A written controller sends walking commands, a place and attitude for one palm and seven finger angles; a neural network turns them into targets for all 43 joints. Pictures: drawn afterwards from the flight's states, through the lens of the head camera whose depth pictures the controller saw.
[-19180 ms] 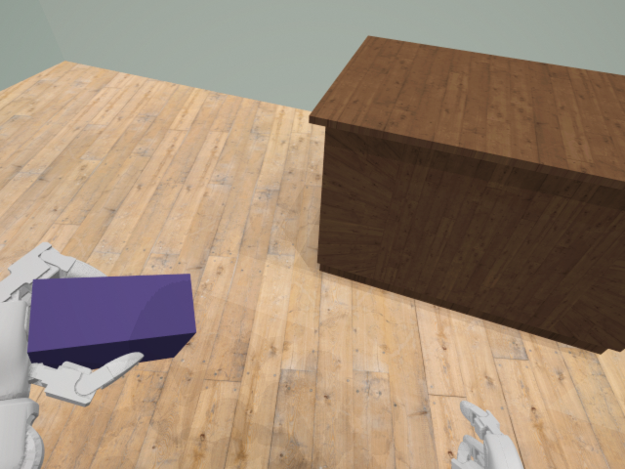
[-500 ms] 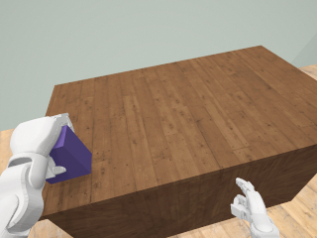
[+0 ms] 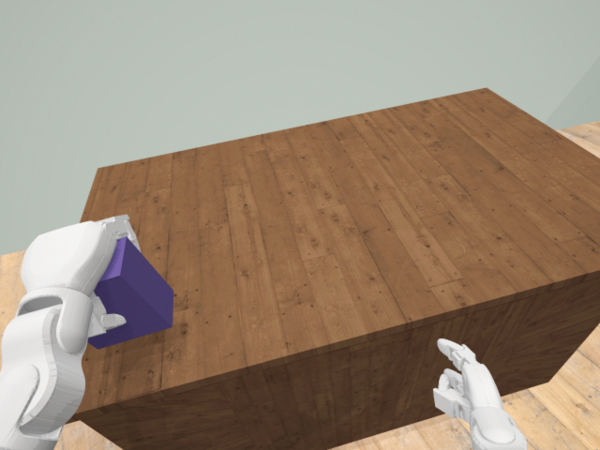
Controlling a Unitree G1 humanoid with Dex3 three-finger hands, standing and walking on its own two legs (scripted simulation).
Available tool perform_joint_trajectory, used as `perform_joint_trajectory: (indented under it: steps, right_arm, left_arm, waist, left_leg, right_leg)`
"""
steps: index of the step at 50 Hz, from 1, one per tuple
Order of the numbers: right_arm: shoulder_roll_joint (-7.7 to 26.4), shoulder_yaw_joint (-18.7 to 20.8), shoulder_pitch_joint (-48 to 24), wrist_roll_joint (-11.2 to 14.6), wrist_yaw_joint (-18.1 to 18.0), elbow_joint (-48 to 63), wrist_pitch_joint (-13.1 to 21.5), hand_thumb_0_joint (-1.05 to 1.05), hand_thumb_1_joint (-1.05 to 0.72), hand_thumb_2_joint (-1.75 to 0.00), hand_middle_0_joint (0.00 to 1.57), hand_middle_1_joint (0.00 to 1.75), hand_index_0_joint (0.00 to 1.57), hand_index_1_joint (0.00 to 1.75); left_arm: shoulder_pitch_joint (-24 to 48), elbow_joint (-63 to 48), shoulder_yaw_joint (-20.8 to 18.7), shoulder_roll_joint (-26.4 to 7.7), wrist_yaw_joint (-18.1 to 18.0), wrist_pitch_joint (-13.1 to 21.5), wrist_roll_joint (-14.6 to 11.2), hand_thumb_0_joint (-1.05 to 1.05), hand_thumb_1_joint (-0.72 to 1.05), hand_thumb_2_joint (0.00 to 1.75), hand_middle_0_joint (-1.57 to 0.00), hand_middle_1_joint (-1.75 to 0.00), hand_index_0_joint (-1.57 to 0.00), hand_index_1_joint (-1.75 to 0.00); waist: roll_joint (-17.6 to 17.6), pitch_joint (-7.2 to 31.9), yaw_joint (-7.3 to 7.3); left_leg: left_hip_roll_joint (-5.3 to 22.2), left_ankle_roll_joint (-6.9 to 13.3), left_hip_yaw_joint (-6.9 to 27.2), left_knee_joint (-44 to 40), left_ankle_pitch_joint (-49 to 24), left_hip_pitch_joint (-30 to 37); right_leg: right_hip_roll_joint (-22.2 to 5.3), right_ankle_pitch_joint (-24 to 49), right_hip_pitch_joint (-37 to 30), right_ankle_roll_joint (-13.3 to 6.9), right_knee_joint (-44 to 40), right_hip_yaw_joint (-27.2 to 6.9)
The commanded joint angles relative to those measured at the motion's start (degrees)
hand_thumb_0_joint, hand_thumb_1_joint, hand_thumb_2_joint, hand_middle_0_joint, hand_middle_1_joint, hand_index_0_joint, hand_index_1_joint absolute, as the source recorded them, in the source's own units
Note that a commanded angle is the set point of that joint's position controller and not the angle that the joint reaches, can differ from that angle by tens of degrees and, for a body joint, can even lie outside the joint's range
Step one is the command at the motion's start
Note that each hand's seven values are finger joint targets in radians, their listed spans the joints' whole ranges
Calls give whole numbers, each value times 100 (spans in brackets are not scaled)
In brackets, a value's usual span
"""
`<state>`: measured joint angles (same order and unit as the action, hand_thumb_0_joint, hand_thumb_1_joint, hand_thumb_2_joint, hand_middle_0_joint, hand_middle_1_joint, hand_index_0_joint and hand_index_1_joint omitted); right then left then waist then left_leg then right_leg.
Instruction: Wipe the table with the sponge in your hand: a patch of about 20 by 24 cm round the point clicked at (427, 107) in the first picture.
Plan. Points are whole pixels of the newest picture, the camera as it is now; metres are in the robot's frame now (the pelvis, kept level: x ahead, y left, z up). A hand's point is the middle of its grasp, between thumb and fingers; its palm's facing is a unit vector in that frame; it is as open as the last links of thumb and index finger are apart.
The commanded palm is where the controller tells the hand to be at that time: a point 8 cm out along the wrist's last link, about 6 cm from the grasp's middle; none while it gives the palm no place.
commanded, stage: move the sponge above the wiping area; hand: left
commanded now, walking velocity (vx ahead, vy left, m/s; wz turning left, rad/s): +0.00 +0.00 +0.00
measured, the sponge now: (120, 304) +0.24 +0.29 +0.10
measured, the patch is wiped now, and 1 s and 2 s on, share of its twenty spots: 0.00 0.00 0.00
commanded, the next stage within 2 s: none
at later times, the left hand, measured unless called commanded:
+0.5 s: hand (113, 285) +0.24 +0.29 +0.14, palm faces +0.10 -0.08 -0.99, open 10.1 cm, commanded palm +0.20 +0.28 +0.20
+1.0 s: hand (104, 295) +0.23 +0.30 +0.12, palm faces +0.07 -0.09 -0.99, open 10.1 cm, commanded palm +0.20 +0.29 +0.19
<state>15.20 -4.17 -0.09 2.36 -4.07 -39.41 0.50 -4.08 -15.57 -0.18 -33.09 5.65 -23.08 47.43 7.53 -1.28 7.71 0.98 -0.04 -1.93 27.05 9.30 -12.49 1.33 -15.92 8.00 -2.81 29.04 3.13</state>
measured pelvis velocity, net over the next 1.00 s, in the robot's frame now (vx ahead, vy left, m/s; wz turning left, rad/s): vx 0.01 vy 0.01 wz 0.01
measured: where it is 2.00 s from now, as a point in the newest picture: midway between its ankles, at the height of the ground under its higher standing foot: outside the picture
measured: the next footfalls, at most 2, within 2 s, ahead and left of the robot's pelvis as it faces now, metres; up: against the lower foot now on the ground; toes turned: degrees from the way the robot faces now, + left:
none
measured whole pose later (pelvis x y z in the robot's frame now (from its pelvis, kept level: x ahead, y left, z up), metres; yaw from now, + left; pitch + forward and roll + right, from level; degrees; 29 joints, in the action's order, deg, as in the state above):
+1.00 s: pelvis +0.01 +0.01 +0.00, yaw +0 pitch -5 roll +0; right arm 15.1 -3.0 1.0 2.3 -3.8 -39.3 0.3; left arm -6.6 -11.8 0.8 -30.4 3.2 -20.7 49.5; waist 6.7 -1.1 7.3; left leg 0.4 0.8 -1.7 26.2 9.3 -12.1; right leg 0.9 -15.1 6.7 -2.0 26.6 3.1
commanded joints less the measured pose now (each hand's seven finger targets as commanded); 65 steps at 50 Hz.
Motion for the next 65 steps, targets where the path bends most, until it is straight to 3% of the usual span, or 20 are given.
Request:
perform_joint_trajectory:
  steps: [1,2,11,15,16,18,22,26,33,36,40,41,46,48,51,55,56,60,61,65]
  right_arm:
    - [477,214,-1700,-5,-34,1159,322,0,-90,-90,20,30,20,30]
    - [462,186,-1654,-31,-13,1226,292,0,-90,-90,20,30,20,30]
    - [426,220,-1581,-10,-34,1203,333,0,-90,-90,20,30,20,30]
    - [426,247,-1396,-15,-39,1180,298,0,-90,-90,20,30,20,30]
    - [416,240,-1592,1,-43,1183,361,0,-90,-90,20,30,20,30]
    - [374,224,-1455,-22,-1,1180,357,0,-90,-90,20,30,20,30]
    - [426,219,-1525,-44,18,1192,306,0,-90,-90,20,30,20,30]
    - [480,243,-1570,0,-9,1121,257,0,-90,-90,20,30,20,30]
    - [396,222,-1421,8,-52,1123,320,0,-90,-90,20,30,20,30]
    - [444,251,-1472,-25,-60,1107,342,0,-90,-90,20,30,20,30]
    - [454,271,-1286,-43,-29,1083,272,0,-90,-90,20,30,20,30]
    - [463,277,-1427,-38,-43,1073,309,0,-90,-90,20,30,20,30]
    - [447,273,-1466,-20,-13,1091,303,0,-90,-90,20,30,20,30]
    - [397,269,-1341,-26,13,1131,316,0,-90,-90,20,30,20,30]
    - [454,278,-1428,-19,-11,1093,285,0,-90,-90,20,30,20,30]
    - [440,284,-1280,-20,-62,1058,276,0,-90,-90,20,30,20,30]
    - [444,290,-1395,-4,-94,1030,322,0,-90,-90,20,30,20,30]
    - [437,305,-1275,-32,-85,997,318,0,-90,-90,20,30,20,30]
    - [464,320,-1365,-37,-93,982,342,0,-90,-90,20,30,20,30]
    - [448,310,-1324,-36,16,975,249,0,-90,-90,20,30,20,30]
  left_arm:
    - [1098,-1163,-1267,-1698,-225,-11,185,0,10,130,-120,-160,-120,-160]
    - [1006,-1188,-997,-1407,-178,-33,170,0,10,130,-120,-160,-120,-160]
    - [1173,-1306,-1128,-1527,-337,149,219,0,10,130,-120,-160,-120,-160]
    - [1311,-1084,-797,-1216,-368,174,287,0,10,130,-120,-160,-120,-160]
    - [1338,-1259,-1036,-1449,-411,190,271,0,10,130,-120,-160,-120,-160]
    - [1203,-1225,-692,-1076,-391,200,307,0,10,130,-120,-160,-120,-160]
    - [1174,-1089,-678,-1060,-397,84,322,0,10,130,-120,-160,-120,-160]
    - [1188,-882,-1109,-1501,-450,3,351,0,10,130,-120,-160,-120,-160]
    - [1508,-796,-515,-973,-354,198,359,0,10,130,-120,-160,-120,-160]
    - [1311,-894,-863,-1316,-377,304,374,0,10,130,-120,-160,-120,-160]
    - [1251,-731,-827,-1181,-443,330,408,0,10,130,-120,-160,-120,-160]
    - [1195,-785,-1149,-1466,-500,328,360,0,10,130,-120,-160,-120,-160]
    - [1125,-866,-955,-1229,-528,316,336,0,10,130,-120,-160,-120,-160]
    - [965,-867,-598,-849,-498,338,332,0,10,130,-120,-160,-120,-160]
    - [1053,-812,-767,-1072,-506,305,368,0,10,130,-120,-160,-120,-160]
    - [1472,-586,-422,-844,-534,365,501,0,10,130,-120,-160,-120,-160]
    - [1712,-667,-701,-1151,-594,389,512,0,10,130,-120,-160,-120,-160]
    - [1693,-428,-511,-908,-666,424,577,0,10,130,-120,-160,-120,-160]
    - [1635,-476,-882,-1275,-714,418,556,0,10,130,-120,-160,-120,-160]
    - [1257,-346,-482,-768,-667,257,535,0,10,130,-120,-160,-120,-160]
  waist:
    - [-309,1100,127]
    - [-248,1155,109]
    - [-269,971,67]
    - [-259,1057,19]
    - [-117,1036,72]
    - [-140,1160,32]
    - [-146,1071,84]
    - [-384,928,88]
    - [-230,1100,-54]
    - [-155,1092,24]
    - [-267,1111,-5]
    - [-242,1050,63]
    - [-121,1014,32]
    - [-211,1092,-12]
    - [-236,867,-12]
    - [-250,888,-89]
    - [-249,909,-62]
    - [-217,1150,-28]
    - [-124,1172,45]
    - [-173,1063,-12]
  left_leg:
    - [-208,125,572,-167,-503,676]
    - [-213,148,535,-138,-621,651]
    - [-179,136,627,-224,-377,774]
    - [-178,155,603,-300,-403,794]
    - [-174,145,641,-289,-346,832]
    - [-167,145,636,-300,-555,862]
    - [-169,139,644,-352,-437,757]
    - [-171,132,647,-376,-331,677]
    - [-198,166,630,-327,-304,875]
    - [-190,161,671,-325,-363,885]
    - [-175,157,651,-332,-540,836]
    - [-169,147,672,-332,-456,830]
    - [-170,146,681,-342,-489,860]
    - [-166,155,687,-347,-537,861]
    - [-155,150,718,-411,-312,804]
    - [-178,167,709,-476,-128,816]
    - [-164,165,727,-507,26,863]
    - [-189,156,692,-486,-247,901]
    - [-177,153,721,-504,-190,904]
    - [-172,135,676,-453,-527,843]
  right_leg:
    - [-193,478,288,-161,-787,-1165]
    - [-232,695,223,-139,-708,-943]
    - [-154,263,450,-161,-867,-1073]
    - [-191,299,405,-96,-866,-833]
    - [-131,241,406,-177,-870,-1014]
    - [-164,458,344,-128,-803,-781]
    - [-147,412,311,-171,-808,-771]
    - [-102,265,335,-175,-880,-993]
    - [-133,256,438,-110,-909,-784]
    - [-103,355,343,-180,-909,-962]
    - [-149,523,314,-129,-894,-796]
    - [-97,443,296,-193,-909,-967]
    - [-92,493,343,-189,-907,-914]
    - [-133,525,330,-132,-882,-728]
    - [-75,363,414,-176,-943,-888]
    - [-101,158,498,-113,-982,-714]
    - [-36,43,492,-167,-990,-867]
    - [-84,275,350,-152,-943,-714]
    - [-35,237,274,-206,-929,-873]
    - [-83,521,326,-150,-925,-687]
